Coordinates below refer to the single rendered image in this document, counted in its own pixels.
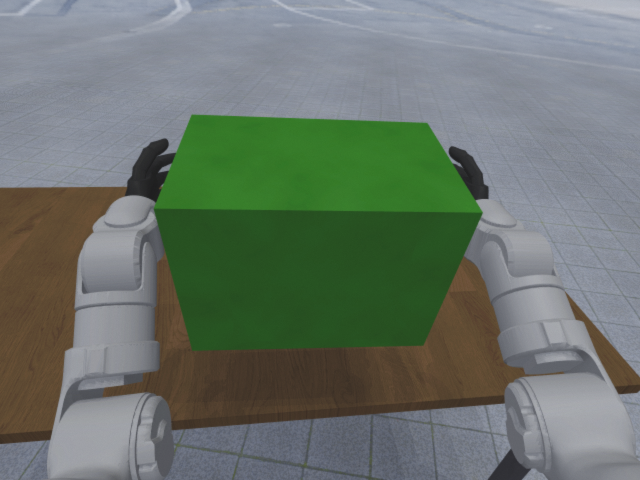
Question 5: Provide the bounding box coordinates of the robot left forearm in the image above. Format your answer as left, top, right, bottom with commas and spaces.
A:
47, 195, 165, 479

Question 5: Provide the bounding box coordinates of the left robot hand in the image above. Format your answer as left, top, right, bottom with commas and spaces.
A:
124, 138, 176, 202

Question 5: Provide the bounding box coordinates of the robot left upper arm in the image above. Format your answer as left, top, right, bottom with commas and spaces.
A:
43, 392, 174, 480

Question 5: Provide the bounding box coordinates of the carton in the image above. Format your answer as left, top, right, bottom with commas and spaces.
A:
154, 115, 483, 351

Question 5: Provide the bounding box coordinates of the robot right forearm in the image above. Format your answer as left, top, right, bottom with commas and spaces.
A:
464, 199, 636, 456

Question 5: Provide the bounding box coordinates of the table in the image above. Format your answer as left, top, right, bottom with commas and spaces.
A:
0, 187, 640, 480

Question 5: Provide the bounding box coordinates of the robot right upper arm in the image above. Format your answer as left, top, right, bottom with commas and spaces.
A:
504, 372, 640, 480

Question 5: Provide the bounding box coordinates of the right robot hand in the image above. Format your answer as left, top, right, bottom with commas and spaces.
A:
449, 146, 489, 200

